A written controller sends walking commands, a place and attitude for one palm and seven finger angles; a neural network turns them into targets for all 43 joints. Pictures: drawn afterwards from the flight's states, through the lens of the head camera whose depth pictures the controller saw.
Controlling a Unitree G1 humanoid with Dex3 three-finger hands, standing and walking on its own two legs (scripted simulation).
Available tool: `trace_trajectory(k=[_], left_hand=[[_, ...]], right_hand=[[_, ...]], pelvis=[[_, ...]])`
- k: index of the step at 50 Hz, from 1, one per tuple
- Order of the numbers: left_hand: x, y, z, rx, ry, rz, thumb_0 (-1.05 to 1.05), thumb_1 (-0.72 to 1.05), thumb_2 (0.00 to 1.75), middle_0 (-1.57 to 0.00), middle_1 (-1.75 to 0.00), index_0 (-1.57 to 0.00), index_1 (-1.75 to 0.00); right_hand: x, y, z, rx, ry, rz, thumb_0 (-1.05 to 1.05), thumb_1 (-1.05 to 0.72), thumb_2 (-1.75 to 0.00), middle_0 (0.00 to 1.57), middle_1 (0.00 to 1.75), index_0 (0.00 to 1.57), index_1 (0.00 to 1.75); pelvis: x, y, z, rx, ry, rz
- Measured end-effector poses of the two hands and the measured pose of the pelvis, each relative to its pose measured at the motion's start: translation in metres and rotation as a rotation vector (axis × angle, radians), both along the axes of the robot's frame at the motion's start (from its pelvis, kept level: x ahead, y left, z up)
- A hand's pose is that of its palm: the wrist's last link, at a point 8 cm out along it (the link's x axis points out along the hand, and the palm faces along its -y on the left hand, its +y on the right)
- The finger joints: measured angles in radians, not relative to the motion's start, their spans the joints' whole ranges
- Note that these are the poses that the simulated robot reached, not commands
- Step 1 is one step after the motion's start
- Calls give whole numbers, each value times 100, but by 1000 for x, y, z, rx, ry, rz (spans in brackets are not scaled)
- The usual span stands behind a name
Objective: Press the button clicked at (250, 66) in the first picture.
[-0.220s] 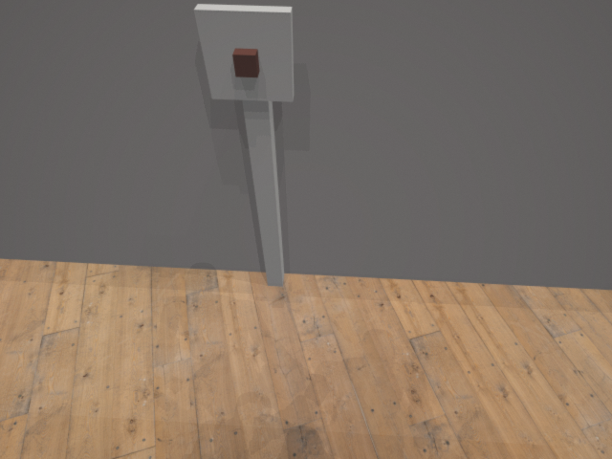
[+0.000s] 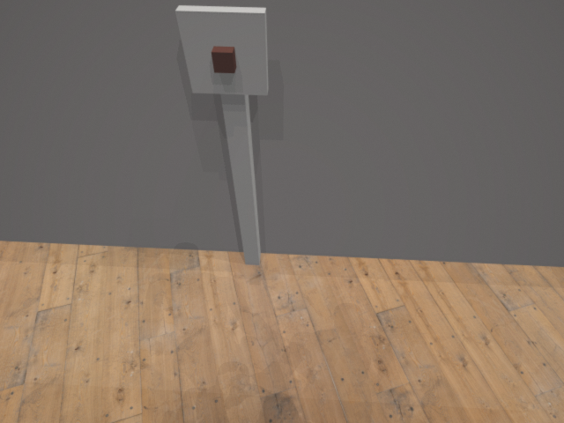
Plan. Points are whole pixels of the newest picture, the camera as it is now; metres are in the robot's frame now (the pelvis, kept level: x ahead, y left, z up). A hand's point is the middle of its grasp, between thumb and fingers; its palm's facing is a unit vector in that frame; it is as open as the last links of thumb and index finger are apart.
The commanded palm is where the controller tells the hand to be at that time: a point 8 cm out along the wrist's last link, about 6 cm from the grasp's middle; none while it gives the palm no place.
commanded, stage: stand and wait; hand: left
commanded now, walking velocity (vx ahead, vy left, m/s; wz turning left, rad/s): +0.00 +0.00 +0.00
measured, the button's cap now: (224, 59) +0.79 +0.17 +0.13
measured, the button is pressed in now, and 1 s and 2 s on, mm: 0 0 0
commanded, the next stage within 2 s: look at it before walking up in 0.02 s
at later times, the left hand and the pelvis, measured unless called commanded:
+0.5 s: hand out of the picture +0.08 +0.23 -0.16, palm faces -0.01 -0.95 -0.31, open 7.4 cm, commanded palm none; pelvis +0.01 +0.00 +0.00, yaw +0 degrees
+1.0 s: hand out of the picture +0.06 +0.20 -0.18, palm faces +0.01 -0.98 -0.22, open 7.4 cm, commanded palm none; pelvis +0.04 +0.00 -0.01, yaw +0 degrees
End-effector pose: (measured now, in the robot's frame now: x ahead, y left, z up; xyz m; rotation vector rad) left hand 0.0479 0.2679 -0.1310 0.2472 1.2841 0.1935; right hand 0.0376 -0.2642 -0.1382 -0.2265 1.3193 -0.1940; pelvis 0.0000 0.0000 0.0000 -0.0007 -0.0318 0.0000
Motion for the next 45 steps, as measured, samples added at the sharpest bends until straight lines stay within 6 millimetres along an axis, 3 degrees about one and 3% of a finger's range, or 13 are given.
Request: trace_trajectory(k=[22, 38, 45], left_hand=[[22, 7, 6, 23, -19, -26, 0, 90, 90, -20, -30, -20, -30], [32, 9, 9, 35, -31, -35, 0, 90, 89, -20, -30, -20, -30], [25, -4, -1, 1, -2, -22, 0, 91, 90, -20, -30, -20, -30]], right_hand=[[25, -17, 7, -30, -35, 16, 1, -91, -90, 20, 30, 20, 30], [32, -23, 9, -39, -45, 13, 1, -91, -90, 21, 30, 20, 30], [22, -8, 1, -6, -8, 7, 1, -91, -90, 20, 30, 20, 30]], pelvis=[[8, -3, 1, 2, 6, -7], [13, -5, 2, 2, 5, -10], [22, -4, -2, -1, 5, -15]])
